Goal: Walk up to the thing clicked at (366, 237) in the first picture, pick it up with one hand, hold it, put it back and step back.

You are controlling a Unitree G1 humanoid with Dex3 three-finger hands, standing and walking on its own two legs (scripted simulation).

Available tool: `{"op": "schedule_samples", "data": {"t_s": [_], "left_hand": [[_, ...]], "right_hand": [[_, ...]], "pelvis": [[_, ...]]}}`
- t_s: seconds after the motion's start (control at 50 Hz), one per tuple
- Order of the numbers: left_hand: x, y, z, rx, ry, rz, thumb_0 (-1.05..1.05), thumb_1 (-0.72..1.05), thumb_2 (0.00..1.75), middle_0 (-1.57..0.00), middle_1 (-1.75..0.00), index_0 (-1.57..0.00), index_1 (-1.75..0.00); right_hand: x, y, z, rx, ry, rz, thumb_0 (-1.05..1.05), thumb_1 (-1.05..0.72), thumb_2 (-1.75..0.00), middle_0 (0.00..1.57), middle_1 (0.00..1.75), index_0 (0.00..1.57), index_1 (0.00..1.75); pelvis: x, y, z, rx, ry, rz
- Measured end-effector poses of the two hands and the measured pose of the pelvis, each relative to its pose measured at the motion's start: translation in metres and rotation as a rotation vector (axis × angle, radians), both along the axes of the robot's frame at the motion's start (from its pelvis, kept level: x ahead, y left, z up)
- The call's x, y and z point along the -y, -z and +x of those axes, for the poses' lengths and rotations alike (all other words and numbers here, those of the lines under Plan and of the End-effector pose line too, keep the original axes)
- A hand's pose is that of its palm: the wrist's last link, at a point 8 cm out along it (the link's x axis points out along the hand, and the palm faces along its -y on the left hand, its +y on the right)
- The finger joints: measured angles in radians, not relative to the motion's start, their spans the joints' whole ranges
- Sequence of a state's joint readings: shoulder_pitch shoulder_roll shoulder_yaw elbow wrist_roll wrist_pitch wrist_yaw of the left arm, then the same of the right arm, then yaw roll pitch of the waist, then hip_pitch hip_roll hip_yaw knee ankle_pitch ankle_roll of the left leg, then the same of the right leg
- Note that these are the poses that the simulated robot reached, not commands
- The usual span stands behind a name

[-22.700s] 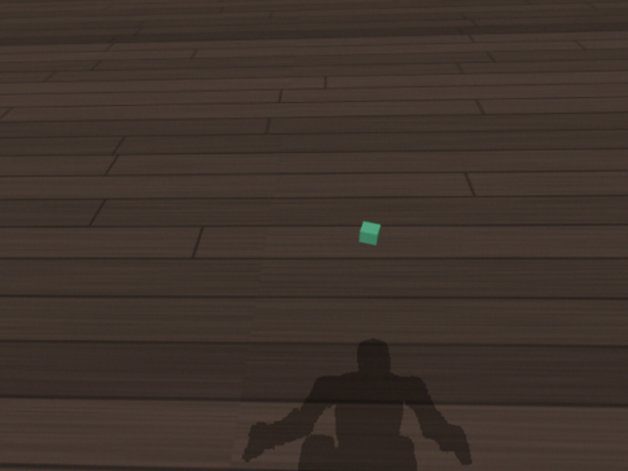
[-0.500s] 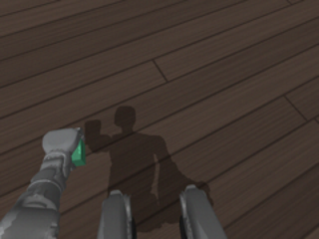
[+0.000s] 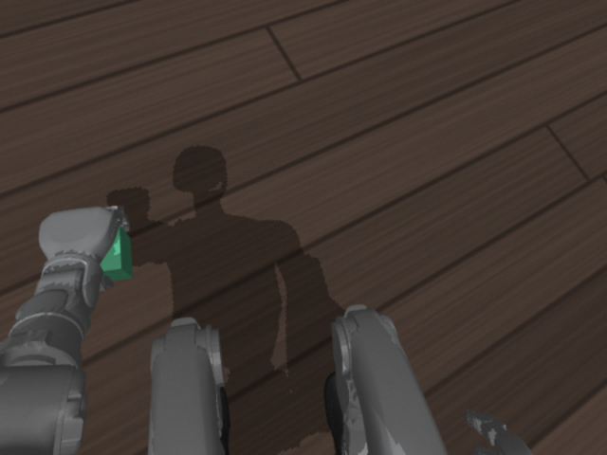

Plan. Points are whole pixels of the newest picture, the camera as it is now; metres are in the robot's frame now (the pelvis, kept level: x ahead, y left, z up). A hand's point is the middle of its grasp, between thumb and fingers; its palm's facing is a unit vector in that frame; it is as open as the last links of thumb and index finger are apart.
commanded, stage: crouch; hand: left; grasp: from above
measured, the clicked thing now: (98, 255) +0.42 +0.28 -0.20
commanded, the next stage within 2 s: lower in 0.52 s
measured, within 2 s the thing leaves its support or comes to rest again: rests again in 1.96 s
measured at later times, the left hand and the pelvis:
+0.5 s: hand (113, 264) +0.42 +0.28 -0.24, palm faces -0.45 -0.06 -0.89, open 9.7 cm; pelvis -0.01 +0.00 -0.07, yaw -2 degrees
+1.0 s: hand (126, 270) +0.42 +0.28 -0.30, palm faces -0.46 -0.08 -0.88, open 9.7 cm; pelvis -0.01 -0.01 -0.11, yaw -3 degrees
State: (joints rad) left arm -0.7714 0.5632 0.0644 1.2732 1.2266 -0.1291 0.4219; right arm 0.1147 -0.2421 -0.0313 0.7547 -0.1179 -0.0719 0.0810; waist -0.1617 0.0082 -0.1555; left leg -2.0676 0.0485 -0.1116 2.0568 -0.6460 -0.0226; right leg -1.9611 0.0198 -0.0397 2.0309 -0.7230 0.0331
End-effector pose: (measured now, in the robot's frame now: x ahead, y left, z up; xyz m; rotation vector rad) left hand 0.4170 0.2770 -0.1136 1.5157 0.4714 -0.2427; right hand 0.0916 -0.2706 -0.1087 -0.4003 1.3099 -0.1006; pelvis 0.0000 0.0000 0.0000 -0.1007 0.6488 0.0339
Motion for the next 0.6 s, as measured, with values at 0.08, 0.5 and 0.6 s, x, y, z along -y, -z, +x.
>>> {"op": "schedule_samples", "data": {"t_s": [0.08,0.5,0.6], "left_hand": [[-0.001,0.014,0.002,-0.009,-0.002,0.001,-0.01,-0.05,0.63,-0.69,-0.65,-0.74,-0.58],[0.001,0.070,0.006,-0.016,-0.002,-0.006,-0.01,-0.04,0.62,-0.69,-0.63,-0.74,-0.58],[0.000,0.077,0.007,-0.019,-0.007,-0.007,-0.01,-0.04,0.62,-0.69,-0.63,-0.74,-0.58]], "right_hand": [[0.002,0.011,-0.009,-0.020,0.005,0.001,0.00,-0.90,-0.90,0.20,0.30,0.20,0.30],[0.002,0.069,-0.052,-0.102,0.036,0.027,0.00,-0.91,-0.90,0.20,0.30,0.20,0.30],[0.003,0.078,-0.052,-0.105,0.027,0.031,0.00,-0.91,-0.90,0.20,0.30,0.20,0.30]], "pelvis": [[0.001,0.012,-0.002,0.005,0.007,-0.002],[0.003,0.069,-0.014,0.042,0.029,0.001],[0.004,0.078,-0.015,0.050,0.033,0.003]]}}
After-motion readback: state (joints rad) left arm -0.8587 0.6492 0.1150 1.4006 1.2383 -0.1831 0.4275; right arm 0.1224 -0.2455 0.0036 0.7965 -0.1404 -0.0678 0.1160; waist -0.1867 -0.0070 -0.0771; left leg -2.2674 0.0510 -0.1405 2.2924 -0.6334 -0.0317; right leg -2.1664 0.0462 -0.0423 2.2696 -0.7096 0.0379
